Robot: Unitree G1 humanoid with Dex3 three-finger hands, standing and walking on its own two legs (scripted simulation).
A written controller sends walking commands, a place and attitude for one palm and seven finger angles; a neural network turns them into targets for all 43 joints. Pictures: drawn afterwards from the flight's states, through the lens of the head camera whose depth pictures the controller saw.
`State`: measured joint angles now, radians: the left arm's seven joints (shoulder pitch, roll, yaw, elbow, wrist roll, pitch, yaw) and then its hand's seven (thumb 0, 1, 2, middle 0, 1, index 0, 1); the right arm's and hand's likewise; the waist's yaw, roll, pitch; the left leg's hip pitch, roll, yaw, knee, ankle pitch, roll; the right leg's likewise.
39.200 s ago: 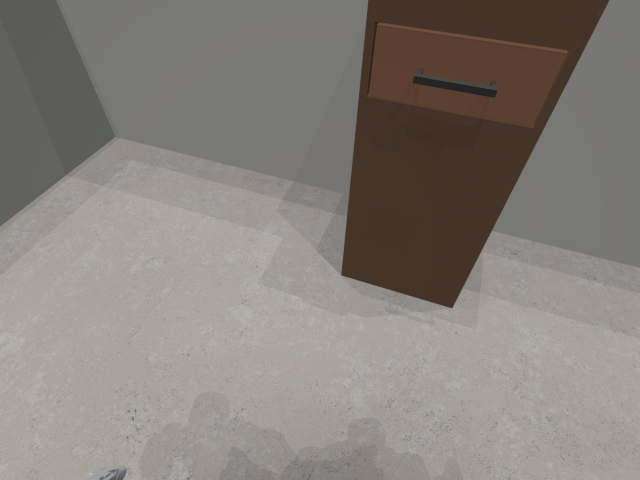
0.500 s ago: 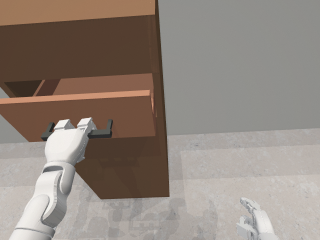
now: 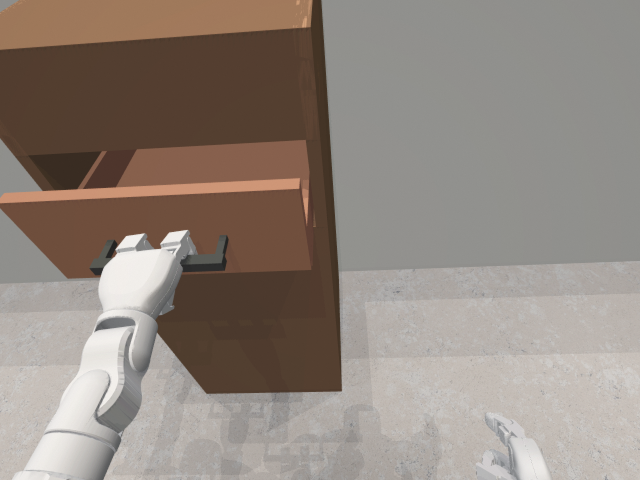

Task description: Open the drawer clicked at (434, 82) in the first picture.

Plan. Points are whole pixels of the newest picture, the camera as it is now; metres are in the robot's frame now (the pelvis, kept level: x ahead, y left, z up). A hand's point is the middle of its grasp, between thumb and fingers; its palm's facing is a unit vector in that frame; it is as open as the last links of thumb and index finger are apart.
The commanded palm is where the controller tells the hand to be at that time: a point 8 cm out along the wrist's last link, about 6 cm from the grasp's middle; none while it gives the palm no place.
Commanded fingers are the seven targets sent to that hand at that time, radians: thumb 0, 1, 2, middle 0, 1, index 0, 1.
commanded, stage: pull the drawer open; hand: left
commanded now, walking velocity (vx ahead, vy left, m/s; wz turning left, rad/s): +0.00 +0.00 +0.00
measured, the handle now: (162, 254) +0.37 +0.25 +0.09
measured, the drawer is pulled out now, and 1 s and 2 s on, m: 0.10 0.28 0.28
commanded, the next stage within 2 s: open the thumb to release the handle in 0.92 s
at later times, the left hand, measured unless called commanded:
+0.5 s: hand (137, 381) +0.21 +0.23 +0.06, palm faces +0.03 -0.11 -0.99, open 5.7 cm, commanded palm +0.16 +0.23 +0.12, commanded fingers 0.00 0.90 0.90 -0.40 -1.35 -0.40 -1.35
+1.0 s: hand (111, 458) +0.13 +0.22 +0.07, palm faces +0.00 -0.13 -0.99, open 5.7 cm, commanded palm +0.11 +0.23 +0.12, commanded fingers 0.00 0.90 0.90 -0.40 -1.35 -0.40 -1.35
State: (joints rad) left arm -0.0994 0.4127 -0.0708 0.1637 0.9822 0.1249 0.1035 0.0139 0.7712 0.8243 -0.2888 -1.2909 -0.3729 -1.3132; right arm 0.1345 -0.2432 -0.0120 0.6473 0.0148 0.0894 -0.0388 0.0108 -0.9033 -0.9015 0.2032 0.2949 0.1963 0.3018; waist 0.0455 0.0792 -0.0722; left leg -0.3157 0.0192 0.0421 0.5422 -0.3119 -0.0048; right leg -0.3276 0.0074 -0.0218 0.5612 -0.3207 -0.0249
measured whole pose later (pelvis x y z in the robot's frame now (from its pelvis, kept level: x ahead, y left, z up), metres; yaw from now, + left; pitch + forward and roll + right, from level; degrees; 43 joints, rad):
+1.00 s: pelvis +0.00 +0.01 -0.01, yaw -3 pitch +4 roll -1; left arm 0.86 0.45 -0.02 -0.55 0.94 0.05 0.32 0.02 0.75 0.81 -0.27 -1.30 -0.37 -1.26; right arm 0.13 -0.27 0.01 0.54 -0.01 0.09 0.06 0.01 -0.90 -0.90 0.20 0.29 0.19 0.30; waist 0.09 0.08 -0.09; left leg -0.33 0.05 0.08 0.64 -0.38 0.00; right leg -0.35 0.04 0.01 0.62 -0.35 -0.02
